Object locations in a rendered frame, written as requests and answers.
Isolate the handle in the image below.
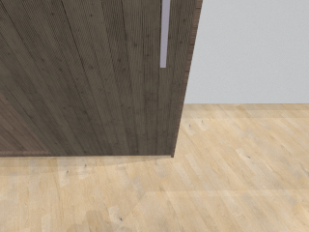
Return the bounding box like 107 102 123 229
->
160 0 171 68

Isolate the wardrobe door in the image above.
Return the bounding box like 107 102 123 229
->
0 93 48 152
0 0 196 156

